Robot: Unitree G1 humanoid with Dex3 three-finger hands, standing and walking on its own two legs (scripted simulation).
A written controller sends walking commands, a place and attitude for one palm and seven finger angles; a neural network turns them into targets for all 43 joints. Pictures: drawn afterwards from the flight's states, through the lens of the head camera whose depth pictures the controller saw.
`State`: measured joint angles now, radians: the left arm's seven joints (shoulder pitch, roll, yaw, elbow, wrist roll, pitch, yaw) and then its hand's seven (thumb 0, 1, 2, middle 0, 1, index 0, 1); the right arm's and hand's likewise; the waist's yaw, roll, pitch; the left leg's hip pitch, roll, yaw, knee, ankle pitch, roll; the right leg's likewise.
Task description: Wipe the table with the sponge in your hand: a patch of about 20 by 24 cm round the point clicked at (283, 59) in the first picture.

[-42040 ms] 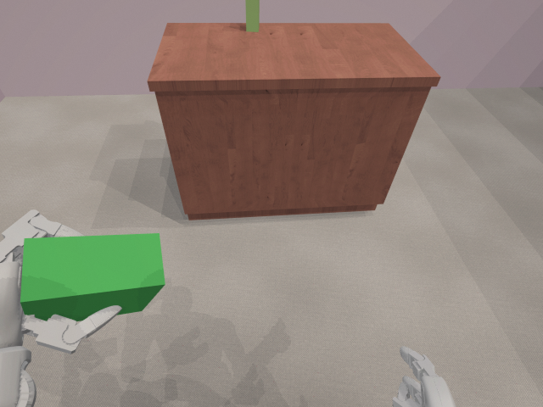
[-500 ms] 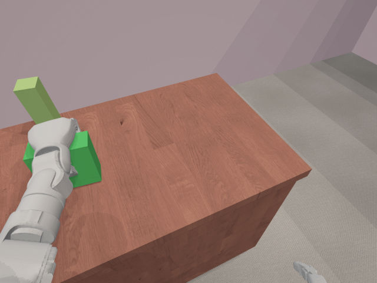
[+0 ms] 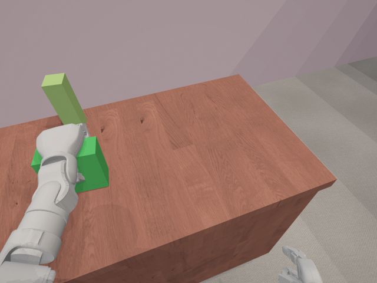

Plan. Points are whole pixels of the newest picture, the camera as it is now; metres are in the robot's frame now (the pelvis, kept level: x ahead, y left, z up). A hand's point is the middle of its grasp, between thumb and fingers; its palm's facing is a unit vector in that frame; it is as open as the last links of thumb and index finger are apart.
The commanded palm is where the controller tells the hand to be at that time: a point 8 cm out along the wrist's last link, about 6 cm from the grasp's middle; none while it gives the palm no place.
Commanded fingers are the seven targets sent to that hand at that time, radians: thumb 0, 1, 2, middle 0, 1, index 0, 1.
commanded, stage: wipe back along the first lane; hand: left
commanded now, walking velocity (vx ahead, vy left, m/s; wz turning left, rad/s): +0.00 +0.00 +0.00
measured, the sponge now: (77, 172) +0.34 +0.31 +0.02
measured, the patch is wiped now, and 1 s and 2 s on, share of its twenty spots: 1.00 1.00 1.00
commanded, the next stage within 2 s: lift the sponge slowly off the table in 1.46 s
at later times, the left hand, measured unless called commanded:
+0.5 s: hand (74, 176) +0.30 +0.28 +0.07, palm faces +0.00 -0.07 -1.00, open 10.2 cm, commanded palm +0.26 +0.27 +0.10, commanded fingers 0.00 0.10 1.30 -1.20 -1.60 -1.20 -1.60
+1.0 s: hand (74, 195) +0.26 +0.26 +0.07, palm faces +0.03 -0.07 -1.00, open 10.2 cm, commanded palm +0.21 +0.25 +0.10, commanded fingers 0.00 0.10 1.30 -1.20 -1.60 -1.20 -1.60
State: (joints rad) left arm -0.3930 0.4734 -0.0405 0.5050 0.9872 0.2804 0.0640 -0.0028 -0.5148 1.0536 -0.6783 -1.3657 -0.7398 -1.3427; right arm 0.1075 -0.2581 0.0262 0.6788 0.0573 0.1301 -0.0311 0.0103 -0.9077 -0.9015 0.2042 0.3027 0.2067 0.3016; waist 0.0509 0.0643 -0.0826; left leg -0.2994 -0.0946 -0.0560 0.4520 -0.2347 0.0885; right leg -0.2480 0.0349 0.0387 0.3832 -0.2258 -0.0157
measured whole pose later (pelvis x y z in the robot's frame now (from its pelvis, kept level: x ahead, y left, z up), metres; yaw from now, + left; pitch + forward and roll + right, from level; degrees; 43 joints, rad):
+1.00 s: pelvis -0.01 -0.03 +0.00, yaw -1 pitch +1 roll -1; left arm 0.05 0.47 -0.04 0.06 0.92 0.36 0.09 -0.01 -0.48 1.05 -0.65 -1.39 -0.70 -1.38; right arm 0.05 -0.28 0.03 0.66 0.06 0.10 -0.03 0.01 -0.91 -0.90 0.20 0.30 0.20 0.30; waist 0.07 0.09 -0.07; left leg -0.22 -0.06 -0.04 0.48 -0.27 0.05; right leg -0.19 0.07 0.05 0.44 -0.26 -0.04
